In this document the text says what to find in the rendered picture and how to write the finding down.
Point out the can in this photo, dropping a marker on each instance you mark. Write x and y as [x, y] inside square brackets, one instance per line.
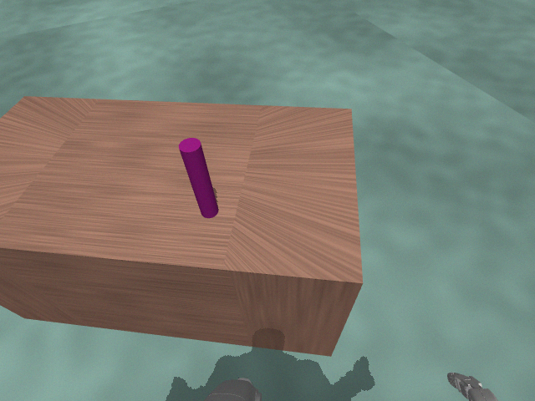
[195, 163]

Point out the right robot hand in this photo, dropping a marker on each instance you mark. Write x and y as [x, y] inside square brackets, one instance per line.
[470, 387]

